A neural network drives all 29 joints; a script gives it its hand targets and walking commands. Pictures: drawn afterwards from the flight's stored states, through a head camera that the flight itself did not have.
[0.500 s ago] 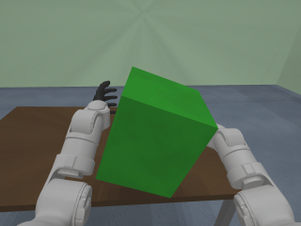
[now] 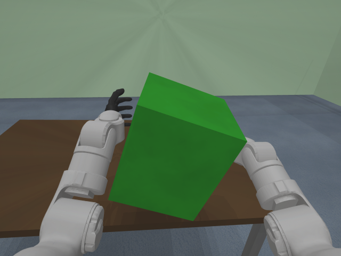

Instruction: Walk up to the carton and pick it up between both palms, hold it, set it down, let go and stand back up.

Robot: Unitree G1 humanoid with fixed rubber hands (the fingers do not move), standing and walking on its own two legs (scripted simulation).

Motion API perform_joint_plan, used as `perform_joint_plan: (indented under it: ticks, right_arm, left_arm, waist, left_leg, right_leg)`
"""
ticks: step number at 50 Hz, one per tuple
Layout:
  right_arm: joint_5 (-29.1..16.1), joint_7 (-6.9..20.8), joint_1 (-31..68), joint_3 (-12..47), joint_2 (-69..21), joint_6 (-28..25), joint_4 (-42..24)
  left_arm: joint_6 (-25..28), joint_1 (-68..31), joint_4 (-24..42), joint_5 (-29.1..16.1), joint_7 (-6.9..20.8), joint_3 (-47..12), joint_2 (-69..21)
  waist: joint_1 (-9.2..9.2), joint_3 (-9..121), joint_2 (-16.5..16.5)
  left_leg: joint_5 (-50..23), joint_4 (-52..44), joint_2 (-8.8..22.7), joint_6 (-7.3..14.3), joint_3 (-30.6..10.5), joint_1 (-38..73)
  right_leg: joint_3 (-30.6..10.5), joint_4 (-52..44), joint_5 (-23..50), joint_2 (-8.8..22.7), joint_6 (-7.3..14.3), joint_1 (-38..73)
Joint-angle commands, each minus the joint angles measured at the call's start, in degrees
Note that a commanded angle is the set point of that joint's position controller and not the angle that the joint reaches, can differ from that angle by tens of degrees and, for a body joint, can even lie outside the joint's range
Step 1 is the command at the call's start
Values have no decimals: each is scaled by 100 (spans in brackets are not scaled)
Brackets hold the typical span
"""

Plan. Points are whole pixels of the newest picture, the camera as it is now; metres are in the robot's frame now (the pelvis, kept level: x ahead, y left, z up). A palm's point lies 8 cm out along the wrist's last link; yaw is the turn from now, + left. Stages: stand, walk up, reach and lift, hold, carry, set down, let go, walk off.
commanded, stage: hold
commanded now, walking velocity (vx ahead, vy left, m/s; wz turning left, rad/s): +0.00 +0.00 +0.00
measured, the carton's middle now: (170, 145) +0.33 +0.02 +0.19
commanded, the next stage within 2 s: none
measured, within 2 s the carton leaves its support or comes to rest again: neither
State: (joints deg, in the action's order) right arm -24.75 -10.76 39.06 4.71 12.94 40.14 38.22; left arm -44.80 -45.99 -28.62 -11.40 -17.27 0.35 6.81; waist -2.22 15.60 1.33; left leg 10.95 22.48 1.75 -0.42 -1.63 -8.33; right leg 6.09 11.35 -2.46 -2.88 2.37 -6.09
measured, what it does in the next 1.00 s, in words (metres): stands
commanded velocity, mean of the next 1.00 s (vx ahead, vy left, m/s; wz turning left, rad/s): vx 0.00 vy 0.00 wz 0.00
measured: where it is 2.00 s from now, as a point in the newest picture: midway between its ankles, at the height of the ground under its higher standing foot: outside the picture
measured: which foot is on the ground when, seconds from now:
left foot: down 0.00-1.00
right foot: down 0.00-1.00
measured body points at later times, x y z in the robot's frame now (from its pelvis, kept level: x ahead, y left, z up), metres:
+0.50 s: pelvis +0.00 +0.00 +0.00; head -0.13 +0.02 +0.43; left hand +0.35 +0.16 +0.26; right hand +0.35 -0.14 +0.19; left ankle +0.02 +0.12 -0.75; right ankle +0.05 -0.09 -0.75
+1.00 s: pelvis -0.01 +0.00 +0.00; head -0.14 +0.02 +0.43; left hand +0.34 +0.16 +0.26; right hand +0.35 -0.14 +0.19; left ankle +0.02 +0.12 -0.75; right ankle +0.05 -0.09 -0.75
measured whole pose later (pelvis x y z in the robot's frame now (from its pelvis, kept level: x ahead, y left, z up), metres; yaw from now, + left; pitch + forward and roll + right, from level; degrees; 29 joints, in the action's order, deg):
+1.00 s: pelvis -0.01 +0.00 +0.00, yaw +0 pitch -4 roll -2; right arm -23.8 -10.2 37.7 3.8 12.8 40.8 36.6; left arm -45.9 -44.7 -26.4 -10.3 -17.6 1.1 5.6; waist -2.3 15.3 1.4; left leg 10.5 22.4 1.7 -0.3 -1.1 -8.4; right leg 5.4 11.4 -1.9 -2.9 2.4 -6.3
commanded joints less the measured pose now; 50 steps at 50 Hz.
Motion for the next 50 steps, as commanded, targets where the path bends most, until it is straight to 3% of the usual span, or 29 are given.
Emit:
perform_joint_plan:
  ticks: [1,50]
  right_arm:
    - [-472,424,4954,134,-997,-604,-2101]
    - [-373,479,4710,38,-865,-520,-2107]
  left_arm:
    - [325,-3741,1293,-623,470,-748,-1664]
    - [175,-3612,1427,-506,478,-648,-1644]
  waist:
    - [44,1426,-198]
    - [35,1302,-176]
  left_leg:
    - [-1416,-367,224,150,-174,-523]
    - [-1208,-394,225,186,-106,-545]
  right_leg:
    - [-754,-139,-846,403,-315,1232]
    - [-833,-191,-1105,408,-240,1176]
